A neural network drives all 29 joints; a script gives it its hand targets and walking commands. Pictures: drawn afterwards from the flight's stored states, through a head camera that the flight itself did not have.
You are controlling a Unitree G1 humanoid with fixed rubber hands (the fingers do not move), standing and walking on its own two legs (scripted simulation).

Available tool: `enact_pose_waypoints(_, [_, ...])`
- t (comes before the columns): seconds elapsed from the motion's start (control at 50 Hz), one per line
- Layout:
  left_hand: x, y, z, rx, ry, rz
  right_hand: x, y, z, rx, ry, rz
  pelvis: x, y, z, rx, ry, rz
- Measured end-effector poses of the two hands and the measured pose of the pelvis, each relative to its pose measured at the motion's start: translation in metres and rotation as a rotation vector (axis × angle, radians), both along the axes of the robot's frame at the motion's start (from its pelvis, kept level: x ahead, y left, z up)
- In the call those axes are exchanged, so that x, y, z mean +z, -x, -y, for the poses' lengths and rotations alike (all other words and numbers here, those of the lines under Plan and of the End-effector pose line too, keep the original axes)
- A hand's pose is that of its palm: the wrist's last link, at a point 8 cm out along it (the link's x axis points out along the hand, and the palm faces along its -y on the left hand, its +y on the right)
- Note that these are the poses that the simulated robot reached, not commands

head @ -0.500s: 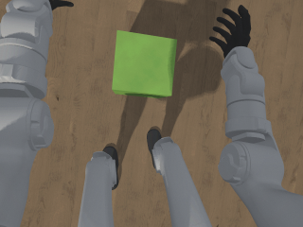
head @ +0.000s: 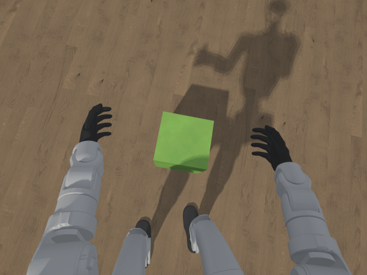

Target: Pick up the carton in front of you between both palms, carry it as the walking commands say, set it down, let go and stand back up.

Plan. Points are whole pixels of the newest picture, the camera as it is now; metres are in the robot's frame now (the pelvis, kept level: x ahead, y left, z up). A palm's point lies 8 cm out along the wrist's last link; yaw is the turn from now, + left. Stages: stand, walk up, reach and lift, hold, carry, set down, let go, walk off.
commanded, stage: let go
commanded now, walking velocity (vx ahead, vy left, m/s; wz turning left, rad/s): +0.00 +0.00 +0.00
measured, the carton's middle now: (182, 145) +0.47 -0.09 -0.59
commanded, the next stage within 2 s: stand in 1.06 s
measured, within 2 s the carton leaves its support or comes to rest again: neither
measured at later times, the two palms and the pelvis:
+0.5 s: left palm (38, 209) +0.28 +0.22 -0.02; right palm (306, 225) +0.20 -0.23 -0.01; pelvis +0.06 +0.01 +0.06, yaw -3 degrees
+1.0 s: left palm (14, 248) +0.23 +0.24 -0.01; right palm (307, 221) +0.21 -0.23 +0.00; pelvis +0.06 +0.02 +0.06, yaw -3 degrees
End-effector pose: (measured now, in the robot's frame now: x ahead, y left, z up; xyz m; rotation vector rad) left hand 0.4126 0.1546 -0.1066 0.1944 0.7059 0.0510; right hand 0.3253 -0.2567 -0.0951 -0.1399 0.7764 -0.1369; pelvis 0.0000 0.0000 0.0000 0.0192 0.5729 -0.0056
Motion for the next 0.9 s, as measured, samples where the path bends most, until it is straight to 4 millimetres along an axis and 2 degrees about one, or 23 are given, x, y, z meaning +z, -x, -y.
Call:
enact_pose_waypoints(0.16, [0.033,0.039,-0.008,-0.033,-0.003,-0.012,0.035,0.054,0.005,0.005,-0.007,-0.016,0.024,-0.022,0.007,-0.023,0.006,0.152])
enact_pose_waypoints(0.3, [0.054,0.074,-0.024,-0.055,-0.008,-0.028,0.064,0.099,-0.006,-0.015,-0.008,-0.024,0.041,-0.041,0.006,-0.037,0.017,0.278])
enact_pose_waypoints(0.4, [0.067,0.103,-0.041,-0.053,-0.005,-0.039,0.08,0.12,-0.015,-0.025,-0.006,-0.032,0.051,-0.051,0.0,-0.041,0.029,0.369])
enact_pose_waypoints(0.48, [0.079,0.125,-0.057,-0.044,-0.003,-0.047,0.087,0.124,-0.023,-0.017,-0.008,-0.031,0.057,-0.057,-0.008,-0.043,0.038,0.436])
enact_pose_waypoints(0.68, [0.102,0.176,-0.097,-0.005,-0.004,-0.076,0.09,0.109,-0.044,0.03,-0.008,-0.011,0.063,-0.064,-0.026,-0.038,0.047,0.567])
enact_pose_waypoints(0.78, [0.105,0.185,-0.101,-0.001,0.003,-0.085,0.09,0.11,-0.046,0.039,-0.003,-0.018,0.063,-0.062,-0.028,-0.034,0.047,0.611])
enact_pose_waypoints(0.9, [0.1,0.186,-0.095,0.003,-0.002,-0.076,0.094,0.112,-0.035,0.013,0.046,-0.037,0.06,-0.06,-0.025,-0.045,0.049,0.634])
